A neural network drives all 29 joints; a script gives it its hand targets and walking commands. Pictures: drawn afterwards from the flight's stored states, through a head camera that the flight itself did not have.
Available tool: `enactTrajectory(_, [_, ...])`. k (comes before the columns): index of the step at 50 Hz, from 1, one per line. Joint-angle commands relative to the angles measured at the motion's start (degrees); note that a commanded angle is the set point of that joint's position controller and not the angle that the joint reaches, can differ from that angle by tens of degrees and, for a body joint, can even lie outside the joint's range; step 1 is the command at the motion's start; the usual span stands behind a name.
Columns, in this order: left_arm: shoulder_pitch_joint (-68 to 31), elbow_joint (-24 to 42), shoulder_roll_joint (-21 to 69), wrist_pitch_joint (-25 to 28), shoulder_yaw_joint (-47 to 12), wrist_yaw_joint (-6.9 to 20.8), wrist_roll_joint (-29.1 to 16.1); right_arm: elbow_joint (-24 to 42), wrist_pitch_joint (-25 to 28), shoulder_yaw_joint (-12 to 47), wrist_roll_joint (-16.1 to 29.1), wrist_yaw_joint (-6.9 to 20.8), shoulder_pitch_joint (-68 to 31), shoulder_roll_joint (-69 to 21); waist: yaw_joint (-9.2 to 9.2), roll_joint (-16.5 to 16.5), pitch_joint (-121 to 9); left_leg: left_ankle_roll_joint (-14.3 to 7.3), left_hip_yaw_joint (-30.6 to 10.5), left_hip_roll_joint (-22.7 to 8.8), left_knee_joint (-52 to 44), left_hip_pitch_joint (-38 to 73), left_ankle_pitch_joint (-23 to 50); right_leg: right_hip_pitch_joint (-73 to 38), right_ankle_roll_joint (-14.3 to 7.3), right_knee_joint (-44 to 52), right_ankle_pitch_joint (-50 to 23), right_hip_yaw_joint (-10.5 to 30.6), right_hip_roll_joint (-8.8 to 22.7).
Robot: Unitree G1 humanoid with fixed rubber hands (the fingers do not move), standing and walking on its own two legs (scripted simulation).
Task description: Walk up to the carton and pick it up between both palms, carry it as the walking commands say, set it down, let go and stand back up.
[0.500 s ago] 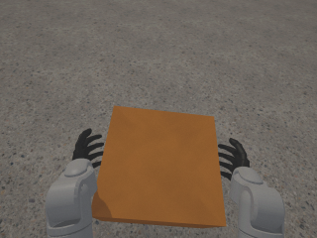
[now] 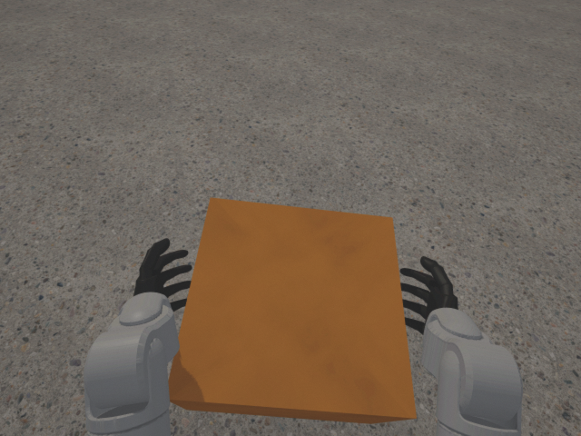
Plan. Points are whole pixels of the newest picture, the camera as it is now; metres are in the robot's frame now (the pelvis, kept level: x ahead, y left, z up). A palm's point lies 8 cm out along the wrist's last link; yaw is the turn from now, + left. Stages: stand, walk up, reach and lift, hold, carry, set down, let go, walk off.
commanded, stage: carry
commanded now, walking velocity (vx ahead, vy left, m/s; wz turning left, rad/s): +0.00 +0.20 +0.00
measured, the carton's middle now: (291, 312) +0.30 +0.00 +0.01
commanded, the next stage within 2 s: none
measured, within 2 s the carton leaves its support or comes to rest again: neither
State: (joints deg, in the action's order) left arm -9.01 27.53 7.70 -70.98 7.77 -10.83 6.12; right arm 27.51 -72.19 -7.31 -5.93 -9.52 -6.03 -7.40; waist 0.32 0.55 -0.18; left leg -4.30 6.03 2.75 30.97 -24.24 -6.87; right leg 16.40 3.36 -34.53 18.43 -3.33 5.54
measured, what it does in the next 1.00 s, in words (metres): steps on the spot: right foot, then left foot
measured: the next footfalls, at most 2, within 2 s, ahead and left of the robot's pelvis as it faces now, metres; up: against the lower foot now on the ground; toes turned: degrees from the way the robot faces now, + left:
right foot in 0.30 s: -0.03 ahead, -0.11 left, +0.00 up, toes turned -9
left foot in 0.48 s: +0.10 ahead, +0.14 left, +0.00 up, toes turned -13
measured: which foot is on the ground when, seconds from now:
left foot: down 0.00-0.34, up 0.36-0.46, down 0.48-1.00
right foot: down 0.00-0.00, up 0.02-0.28, down 0.30-0.60, up 0.62-0.82, down 0.84-1.00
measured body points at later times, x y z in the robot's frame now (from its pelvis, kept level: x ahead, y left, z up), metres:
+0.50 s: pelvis +0.01 +0.05 +0.01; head +0.04 +0.06 +0.46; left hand +0.30 +0.20 +0.09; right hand +0.26 -0.14 +0.08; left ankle +0.06 +0.15 -0.73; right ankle -0.06 -0.11 -0.72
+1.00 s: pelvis -0.01 +0.07 +0.01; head +0.00 +0.05 +0.46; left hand +0.28 +0.22 +0.10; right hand +0.24 -0.12 +0.08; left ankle +0.06 +0.15 -0.72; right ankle -0.07 -0.09 -0.72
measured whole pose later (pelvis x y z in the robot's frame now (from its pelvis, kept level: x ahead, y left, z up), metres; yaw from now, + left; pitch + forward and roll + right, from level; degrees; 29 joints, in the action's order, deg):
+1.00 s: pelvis -0.01 +0.07 +0.01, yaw -4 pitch +3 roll +0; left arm -8.8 27.4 7.7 -70.0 7.4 -10.6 6.1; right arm 28.0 -71.4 -7.2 -5.7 -9.7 -5.2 -7.4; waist 0.4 -1.8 -1.1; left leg -3.8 5.5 1.5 29.4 -23.2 -9.0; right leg 13.3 4.4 -31.3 20.2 -4.1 7.7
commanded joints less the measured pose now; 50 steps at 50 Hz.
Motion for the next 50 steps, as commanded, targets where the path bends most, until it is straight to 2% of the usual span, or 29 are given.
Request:
enactTrajectory(1, [-24.0,5.1,51.7,-1.1,-43.0,16.1,-23.7,10.2,1.2,42.0,24.3,14.7,-30.8,-50.4,-0.15,-9.0,-18.7,-0.9,-23.0,-17.6,-18.3,10.9,-13.5,7.1,-1.3,-13.5,13.4,-4.1,-2.1])
enactTrajectory(3, [-23.9,4.7,52.3,-1.3,-43.1,16.3,-24.1,8.8,0.6,41.1,23.9,14.9,-29.8,-50.7,-0.58,-8.8,-17.3,2.4,-19.9,-16.2,-22.2,6.9,-23.4,7.4,-1.8,-16.5,12.4,-3.2,-2.0])
enactTrajectory(4, [-24.9,4.2,53.2,-1.3,-42.8,16.2,-24.4,9.5,0.8,41.0,24.4,14.9,-31.4,-51.4,-0.82,-9.0,-17.7,2.2,-18.0,-15.7,-22.4,6.6,-23.4,6.1,-2.6,-15.9,11.4,-3.4,-2.5])
enactTrajectory(6, [-24.7,5.0,52.9,-0.7,-43.1,16.0,-25.0,9.5,1.2,41.1,24.5,14.8,-30.6,-51.6,-0.68,-5.5,-19.3,3.4,-15.8,-14.4,-21.1,12.9,-14.4,5.9,-3.0,-12.1,10.9,-3.7,-3.3])
enactTrajectory(7, [-25.1,6.2,54.1,-0.3,-44.2,16.0,-25.8,11.3,1.8,41.1,24.3,14.6,-30.1,-52.1,-0.87,-5.0,-20.8,5.7,-15.6,-13.6,-20.9,14.5,-9.8,4.2,-2.9,-11.4,10.5,-3.8,-3.9])
enactTrajectory(9, [-25.9,8.6,53.4,0.1,-45.0,15.6,-26.1,10.8,2.2,40.4,24.2,14.6,-28.6,-51.7,-0.58,-8.4,-22.9,4.8,-15.0,-13.5,-19.7,17.2,-6.5,2.3,-3.4,-6.6,10.1,-3.9,-3.9])
enactTrajectory(11, [-23.0,7.0,51.5,-0.1,-43.5,15.5,-25.1,9.6,2.1,40.8,24.0,14.1,-26.6,-51.0,-0.49,-8.3,-23.3,6.9,-13.1,-12.6,-20.4,16.0,-2.0,-4.7,-3.9,2.7,9.5,-5.1,-3.2])
enactTrajectory(12, [-21.9,5.9,51.0,-0.1,-42.2,15.7,-24.8,10.7,2.4,41.3,23.9,13.6,-27.5,-50.1,-0.45,-7.4,-23.3,6.2,-11.4,-12.0,-20.1,12.7,-3.8,-8.9,-3.8,8.4,8.9,-3.8,-0.9])
enactTrajectory(13, [-22.9,7.2,52.0,0.3,-42.3,16.0,-25.2,12.6,2.6,43.2,24.8,13.7,-29.9,-52.3,-0.85,-3.6,-23.2,8.7,-9.2,-9.9,-21.4,9.2,-4.5,-15.9,-4.1,14.1,8.7,-5.1,-0.4])
enactTrajectory(14, [-19.7,5.6,51.8,0.5,-40.8,16.1,-24.4,13.5,2.7,43.6,24.6,13.5,-30.8,-51.6,-1.43,-0.5,-24.6,10.5,-6.7,-7.6,-17.7,4.5,-1.4,-23.1,-5.0,15.0,5.2,0.6,4.3])
enactTrajectory(15, [-18.1,6.4,50.9,0.7,-40.4,16.2,-24.3,13.4,2.6,44.0,24.5,13.4,-29.6,-51.6,-1.73,5.6,-24.1,11.7,-4.5,-5.6,-11.6,-0.7,-0.9,-25.5,-6.3,18.3,6.6,8.8,11.5])
enactTrajectory(17, [-18.4,6.0,53.2,1.3,-40.9,16.3,-24.1,15.2,2.9,45.1,24.9,13.7,-31.6,-51.6,-0.67,15.5,-22.7,7.4,-5.7,-6.4,2.4,-3.7,-8.9,-18.8,-9.6,13.3,-10.9,19.0,22.2])
enactTrajectory(18, [-20.7,8.7,53.5,1.7,-42.4,16.2,-24.6,15.6,3.2,45.6,25.4,13.7,-32.2,-52.5,-0.34,15.6,-22.0,5.8,-7.6,-7.0,7.8,-2.6,-11.8,-14.4,-10.0,11.8,-16.5,18.7,22.5])
enactTrajectory(19, [-19.1,6.0,53.4,1.0,-41.3,16.2,-24.0,13.8,2.6,45.4,25.5,13.6,-31.9,-52.7,-0.60,13.7,-19.6,4.9,-6.9,-6.4,7.8,-5.0,-13.0,-15.1,-8.5,10.4,-23.2,15.1,20.9])
enactTrajectory(20, [-20.1,7.5,53.0,0.7,-42.2,15.9,-24.5,11.8,2.4,43.7,24.8,13.6,-28.6,-52.1,-0.38,9.5,-19.0,4.2,-8.0,-7.3,4.1,-2.8,-13.5,-14.0,-7.6,8.0,-22.0,12.1,18.7])
enactTrajectory(23, [-19.8,7.6,50.9,0.5,-41.9,15.9,-23.7,9.3,2.1,42.5,24.0,13.7,-26.3,-51.0,-0.01,1.6,-20.3,3.7,-5.4,-6.6,-7.1,7.8,1.5,-11.6,-3.6,3.0,-28.6,4.4,11.6])
enactTrajectory(25, [-19.1,6.4,50.5,0.4,-42.8,15.6,-23.5,9.5,2.2,42.2,24.1,13.9,-26.5,-50.1,-0.61,-2.9,-24.4,3.2,-10.4,-11.3,-2.2,14.0,23.5,-9.5,-1.9,1.2,-22.2,3.1,9.3])
enactTrajectory(26, [-20.6,7.9,51.3,0.9,-43.7,15.7,-24.5,10.9,2.7,43.0,24.6,13.9,-27.4,-50.8,-0.73,-2.5,-24.7,2.7,-10.7,-12.7,-0.5,16.5,30.6,-8.3,-1.0,0.6,-21.9,2.4,8.2])
enactTrajectory(29, [-18.0,7.7,53.4,0.9,-44.0,16.2,-25.0,13.8,3.0,43.5,25.0,14.1,-26.9,-51.7,-0.38,-5.8,-27.9,0.3,-12.8,-14.3,-0.8,21.3,40.8,-5.5,0.8,-1.7,-6.8,-0.5,6.4])
enactTrajectory(30, [-19.4,8.6,52.9,1.2,-43.9,16.2,-25.1,13.2,3.1,44.0,25.4,13.9,-26.9,-52.6,-0.25,-4.5,-27.9,-0.2,-14.1,-14.5,-2.4,22.7,41.1,-5.7,0.6,-0.9,-1.0,-1.2,5.1])
enactTrajectory(33, [-21.3,9.8,54.4,1.4,-45.4,16.3,-25.8,12.7,3.2,43.1,24.8,14.5,-25.6,-53.0,0.15,-7.8,-26.1,-1.1,-15.0,-14.5,-3.4,22.3,37.3,-2.4,0.7,-0.3,7.3,-2.5,4.0])
enactTrajectory(37, [-18.2,7.0,53.1,0.7,-44.1,16.3,-24.8,11.7,2.9,43.0,24.9,14.5,-23.7,-51.9,-0.03,-7.6,-23.9,-0.9,-14.8,-13.3,-5.4,18.4,28.1,-4.4,0.2,2.9,5.2,-2.2,4.4])
enactTrajectory(38, [-20.9,8.1,53.1,0.8,-44.8,16.3,-25.1,10.9,2.9,42.4,24.9,14.8,-24.1,-52.3,-0.05,-10.4,-23.7,-0.7,-14.5,-13.1,-6.7,17.8,23.6,-3.8,0.0,1.3,6.2,-2.3,4.5])
enactTrajectory(39, [-21.7,9.7,52.9,0.9,-45.9,16.5,-25.7,11.3,3.2,42.1,24.5,14.7,-23.3,-52.0,0.11,-10.2,-22.8,-0.5,-15.2,-12.6,-8.0,17.4,19.5,-4.4,-0.4,2.9,7.7,-2.5,3.6])
enactTrajectory(40, [-21.5,9.1,52.7,1.0,-44.9,16.4,-25.4,11.2,3.2,42.4,24.6,14.6,-23.4,-52.0,0.12,-8.9,-22.3,-0.2,-13.6,-11.9,-7.5,16.4,17.9,-5.0,-0.7,4.2,5.6,-1.7,4.7])
enactTrajectory(41, [-19.3,5.7,52.1,0.3,-43.3,16.5,-24.5,11.2,2.7,42.6,24.5,14.5,-24.9,-51.1,-0.06,-4.7,-22.4,0.3,-14.2,-11.7,-8.8,14.6,9.6,-6.4,-1.0,4.5,6.6,-1.5,4.8])
enactTrajectory(44, [-19.6,5.9,51.4,0.5,-43.3,16.7,-24.7,10.2,2.2,42.7,23.6,14.4,-23.9,-50.7,-0.29,0.7,-20.4,1.5,-12.2,-10.8,-7.1,10.8,7.3,-8.8,-1.9,6.9,-0.9,2.8,9.1])
enactTrajectory(45, [-21.7,6.7,52.7,0.7,-43.5,16.9,-25.4,12.2,2.6,43.8,24.5,14.2,-27.1,-52.5,-0.08,3.2,-21.3,1.8,-12.4,-11.3,-8.3,12.1,5.6,-9.4,-2.1,6.2,-0.4,2.1,8.2])
enactTrajectory(50, [-19.3,4.2,51.6,0.8,-41.7,16.8,-24.4,11.2,2.3,44.4,24.9,13.9,-26.5,-51.8,0.04,2.0,-20.6,2.2,-13.5,-13.1,-7.7,17.8,12.7,-6.6,-1.7,6.5,-2.6,2.2,6.5])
